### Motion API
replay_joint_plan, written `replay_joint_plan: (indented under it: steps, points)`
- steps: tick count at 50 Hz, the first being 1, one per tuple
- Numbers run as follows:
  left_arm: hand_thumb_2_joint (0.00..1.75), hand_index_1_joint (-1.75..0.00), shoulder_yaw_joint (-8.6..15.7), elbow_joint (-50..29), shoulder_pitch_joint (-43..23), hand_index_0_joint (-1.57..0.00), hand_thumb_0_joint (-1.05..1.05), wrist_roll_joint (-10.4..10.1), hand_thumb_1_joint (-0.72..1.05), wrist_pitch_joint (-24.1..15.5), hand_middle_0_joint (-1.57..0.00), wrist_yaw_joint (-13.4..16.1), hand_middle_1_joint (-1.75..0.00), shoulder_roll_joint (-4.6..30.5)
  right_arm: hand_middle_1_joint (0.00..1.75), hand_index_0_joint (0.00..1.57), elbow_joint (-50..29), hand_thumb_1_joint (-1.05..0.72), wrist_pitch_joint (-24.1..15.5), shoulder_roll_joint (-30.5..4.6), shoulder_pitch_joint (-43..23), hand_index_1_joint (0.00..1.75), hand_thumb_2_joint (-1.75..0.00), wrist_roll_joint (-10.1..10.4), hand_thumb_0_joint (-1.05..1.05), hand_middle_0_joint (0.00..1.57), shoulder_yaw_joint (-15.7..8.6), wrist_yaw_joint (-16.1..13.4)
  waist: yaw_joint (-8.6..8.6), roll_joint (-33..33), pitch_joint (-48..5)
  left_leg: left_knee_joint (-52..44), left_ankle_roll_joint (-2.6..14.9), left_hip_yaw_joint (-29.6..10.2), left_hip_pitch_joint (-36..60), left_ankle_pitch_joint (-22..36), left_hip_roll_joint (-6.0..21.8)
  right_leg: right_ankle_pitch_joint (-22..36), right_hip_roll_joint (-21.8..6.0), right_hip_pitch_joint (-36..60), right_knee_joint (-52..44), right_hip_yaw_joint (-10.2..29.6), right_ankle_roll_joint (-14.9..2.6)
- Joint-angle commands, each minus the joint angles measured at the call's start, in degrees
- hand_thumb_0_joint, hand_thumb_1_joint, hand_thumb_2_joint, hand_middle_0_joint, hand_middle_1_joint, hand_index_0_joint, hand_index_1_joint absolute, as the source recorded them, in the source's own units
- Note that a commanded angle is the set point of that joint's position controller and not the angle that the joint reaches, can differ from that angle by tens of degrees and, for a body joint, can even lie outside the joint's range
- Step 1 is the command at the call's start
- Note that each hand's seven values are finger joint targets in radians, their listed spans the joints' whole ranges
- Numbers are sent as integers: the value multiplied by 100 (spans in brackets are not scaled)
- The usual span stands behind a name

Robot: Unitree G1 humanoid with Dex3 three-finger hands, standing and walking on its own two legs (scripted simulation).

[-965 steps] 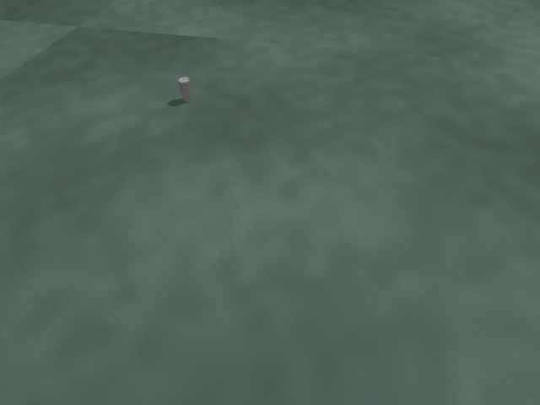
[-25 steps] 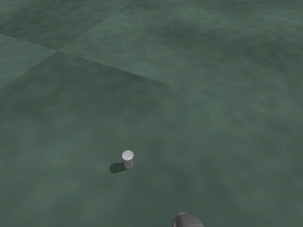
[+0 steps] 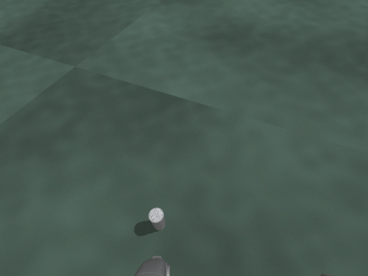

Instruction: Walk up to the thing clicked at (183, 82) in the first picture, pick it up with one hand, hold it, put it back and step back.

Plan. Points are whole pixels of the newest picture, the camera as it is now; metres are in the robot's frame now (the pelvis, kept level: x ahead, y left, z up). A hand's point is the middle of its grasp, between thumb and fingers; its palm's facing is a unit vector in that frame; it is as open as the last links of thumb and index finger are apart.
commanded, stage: walk up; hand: left
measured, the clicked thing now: (158, 220) +0.47 +0.19 -0.70
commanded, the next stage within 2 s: none
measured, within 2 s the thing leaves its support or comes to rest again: neither
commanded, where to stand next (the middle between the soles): +0.11 -0.02 m, yaw -2 degrees
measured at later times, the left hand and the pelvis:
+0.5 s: hand out of the picture +0.10 +0.28 -0.16, palm faces -0.02 -0.91 -0.41, open 7.4 cm; pelvis +0.06 +0.00 -0.02, yaw +0 degrees
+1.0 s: hand (94, 262) +0.18 +0.25 -0.15, palm faces -0.03 -0.94 -0.35, open 7.4 cm; pelvis +0.07 +0.00 +0.00, yaw +0 degrees
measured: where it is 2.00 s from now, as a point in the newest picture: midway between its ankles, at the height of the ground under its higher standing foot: outside the picture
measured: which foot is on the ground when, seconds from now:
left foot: up 0.00-0.08, down 0.10-1.00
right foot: down 0.00-0.14, up 0.16-0.36, down 0.38-1.00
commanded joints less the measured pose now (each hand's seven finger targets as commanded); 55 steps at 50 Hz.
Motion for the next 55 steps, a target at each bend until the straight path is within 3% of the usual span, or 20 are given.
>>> replay_joint_plan:
  steps: [1, 4, 5, 6, 7, 8, 11, 13, 16, 18, 20, 21, 22, 24, 25, 27, 31, 38, 47, 55]
  points:
    - [90, -30, 378, -511, 30, -20, 0, 21, 90, -76, -20, 160, -30, 1514, 30, 20, -355, -90, -160, -697, -72, 30, -90, -50, 0, 20, -260, -72, 110, -979, -115, -986, -19, 281, 701, 635, -20, 2900, -1358, -555, -469, 656, -1014]
    - [90, -30, 246, -520, -208, -20, 0, -55, 90, 27, -20, 229, -30, 1372, 30, 20, -105, -90, -213, -747, 336, 30, -90, -87, 0, 20, -292, -187, -238, -374, -539, -1881, 195, 437, 2090, 1686, -307, 2573, -963, -1039, 750, 299, -629]
    - [90, -30, 161, -540, -178, -20, 0, -83, 90, 43, -20, 247, -30, 1153, 30, 20, -15, -90, -230, -1075, 606, 30, -90, -123, 0, 20, -374, -243, -419, 342, -765, -2133, 373, 74, 2547, 2288, 28, 1935, -642, -1275, 1538, 123, -391]
    - [90, -30, 77, -529, 141, -20, 0, -176, 90, 72, -20, 256, -30, 821, 30, 20, -86, -90, -251, -1511, 638, 30, -90, -179, 0, 20, -463, -291, -368, 1399, -1131, -2333, 863, -1578, 2984, 3033, 1242, 169, 26, -1912, 2567, 28, -59]
    - [90, -30, 100, -323, 539, -20, 0, -207, 90, 196, -20, 303, -30, 916, 30, 20, -282, -90, -239, -1447, 309, 30, -90, -86, 0, 20, -380, -333, -92, 799, -1257, -2625, 1338, -2482, 2450, 2589, 1844, -1641, 236, -1546, 2922, 582, -4]
    - [90, -30, 152, -149, 616, -20, 0, -177, 90, 280, -20, 364, -30, 1208, 30, 20, -284, -90, -209, -1471, -31, 30, -90, 23, 0, 20, -374, -335, -52, 799, -1226, -2669, 1728, -2647, 2236, 2105, 2041, -1921, -54, -1381, 3229, 702, -38]
    - [90, -30, 198, 105, 270, -20, 0, -103, 90, 327, -20, 312, -30, 1352, 30, 20, -329, -90, -110, -1181, -617, 30, -90, -33, 0, 20, -253, -364, -2, 676, -741, -2834, 1092, -1301, 1142, 913, 1175, -1586, -197, -1101, 2725, 848, -61]
    - [90, -30, 176, 250, 379, -20, 0, -109, 90, 320, -20, 290, -30, 1275, 30, 20, -266, -90, -75, -1258, -702, 30, -90, -61, 0, 20, -245, -348, 14, 993, -675, -2738, 1013, -1017, 1078, 558, 1033, -1239, -250, -1056, 2110, 538, 8]
    - [90, -30, 155, 453, 337, -20, 0, -91, 90, 221, -20, 344, -30, 1160, 30, 20, -228, -90, 35, -1220, -767, 30, -90, -69, 0, 20, -217, -312, -48, 927, -927, -2230, 1100, -891, 1322, 1445, 1055, -765, -136, -709, 1095, 290, 176]
    - [90, -30, 169, 639, 394, -20, 0, -39, 90, 183, -20, 374, -30, 1117, 30, 20, -210, -90, 119, -1181, -971, 30, -90, -5, 0, 20, -186, -280, 76, 737, -929, -1956, 919, -702, 923, 1136, 908, 93, 1, -117, 286, 115, 148]
    - [90, -30, 210, 616, 189, -20, 0, 62, 90, 108, -20, 420, -30, 1387, 30, 20, -212, -90, 191, -809, -1149, 30, -90, 100, 0, 20, -74, -247, 106, -52, -738, -1502, 440, -441, 518, 651, 573, 540, -584, -197, -245, 1006, -82]
    - [90, -30, 254, 445, -296, -20, 0, 102, 90, 84, -20, 421, -30, 1791, 30, 20, -195, -90, 231, -754, -1162, 30, -90, 102, 0, 20, -91, -244, -107, -677, -374, -1291, 177, -208, 604, -213, 63, -31, -1275, -1106, -691, 2074, -442]
    - [90, -30, 246, 392, -869, -20, 0, 101, 90, 119, -20, 400, -30, 1968, 30, 20, 1, -90, 287, -855, -1070, 30, -90, 80, 0, 20, -164, -256, -268, -1125, -101, -694, 139, -54, 1284, -1015, -165, -506, -1651, -2112, -850, 2320, -776]
    - [90, -30, 120, 306, -1173, -20, 0, 78, 90, 104, -20, 377, -30, 1521, 30, 20, 222, -90, 250, -995, -847, 30, -90, 45, 0, 20, -207, -211, -463, -696, -143, -1340, 210, -254, 1831, -501, 88, -301, -1250, -2193, -513, 1562, -471]
    - [90, -30, 82, 396, -1095, -20, 0, 34, 90, 76, -20, 374, -30, 1391, 30, 20, 312, -90, 203, -964, -997, 30, -90, 88, 0, 20, -169, -187, -364, -508, -246, -1732, 256, -343, 1841, 368, 224, -26, -906, -1871, -378, 1110, -202]
    - [90, -30, 65, 555, -973, -20, 0, 29, 90, 50, -20, 362, -30, 1345, 30, 20, 359, -90, 165, -903, -1198, 30, -90, 85, 0, 20, -148, -167, -196, -651, -637, -1861, 389, -537, 1765, 1077, 375, 626, -656, -1198, -198, 921, -42]
    - [90, -30, 51, 690, -1108, -20, 0, 2, 90, 110, -20, 343, -30, 1366, 30, 20, 595, -90, 206, -931, -1280, 30, -90, 55, 0, 20, -81, -138, -153, -568, -318, -2274, 247, -566, 1408, 119, 291, -311, -747, -1068, -505, 1053, -69]
    - [90, -30, 37, 888, -1274, -20, 0, -35, 90, 143, -20, 333, -30, 1387, 30, 20, 945, -90, 140, -1011, -1261, 30, -90, 30, 0, 20, -33, -143, -108, -192, -810, -2540, 248, -540, 1624, 1182, 376, 732, -661, -244, -392, 819, -49]
    - [90, -30, -20, 1158, -1426, -20, 0, -40, 90, 212, -20, 308, -30, 1271, 30, 20, 1160, -90, 177, -971, -1495, 30, -90, 16, 0, 20, 2, -162, -64, 138, -605, -3047, 214, -679, 1466, 353, 478, 303, -604, -167, -756, 765, -39]
    - [90, -30, 11, 1254, -1701, -20, 0, 11, 90, 169, -20, 295, -30, 1286, 30, 20, 1299, -90, 188, -950, -1447, 30, -90, 9, 0, 20, -29, -157, -198, -139, -693, -2944, 147, -507, 1801, 550, 347, 416, -732, -265, -1117, 850, -26]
